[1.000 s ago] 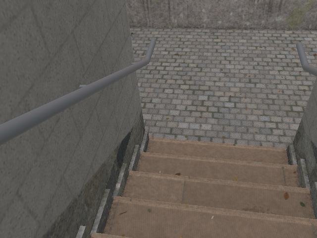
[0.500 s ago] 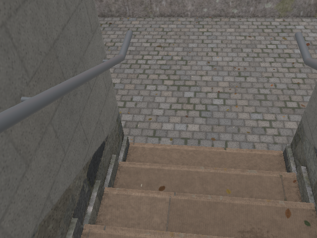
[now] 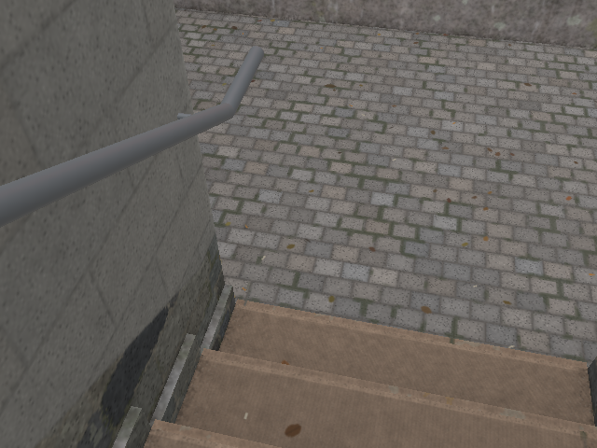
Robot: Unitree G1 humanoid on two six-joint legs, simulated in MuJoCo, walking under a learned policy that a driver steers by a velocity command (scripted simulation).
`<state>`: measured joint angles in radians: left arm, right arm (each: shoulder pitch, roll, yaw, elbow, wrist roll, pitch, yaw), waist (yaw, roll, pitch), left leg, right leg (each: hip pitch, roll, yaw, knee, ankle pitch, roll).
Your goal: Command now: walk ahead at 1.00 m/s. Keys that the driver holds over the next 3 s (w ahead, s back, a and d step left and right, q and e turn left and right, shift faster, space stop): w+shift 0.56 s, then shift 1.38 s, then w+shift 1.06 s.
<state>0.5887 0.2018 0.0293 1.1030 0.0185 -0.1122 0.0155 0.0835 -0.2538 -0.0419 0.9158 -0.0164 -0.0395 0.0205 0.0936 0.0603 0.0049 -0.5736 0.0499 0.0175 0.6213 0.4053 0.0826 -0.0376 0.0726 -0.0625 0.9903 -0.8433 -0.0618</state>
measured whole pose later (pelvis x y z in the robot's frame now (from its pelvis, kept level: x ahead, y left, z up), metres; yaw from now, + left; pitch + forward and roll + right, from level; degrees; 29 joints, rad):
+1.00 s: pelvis +0.82 +0.02 -0.43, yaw +2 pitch -1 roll +0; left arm 0.23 0.19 0.02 1.00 0.04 0.02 0.04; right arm 0.46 -0.17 0.01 1.06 0.00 -0.09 -0.03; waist -0.02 -0.02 0.05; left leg -0.33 -0.09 0.10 0.74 -0.40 0.13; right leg -0.70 0.03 0.14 1.19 -0.11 -0.05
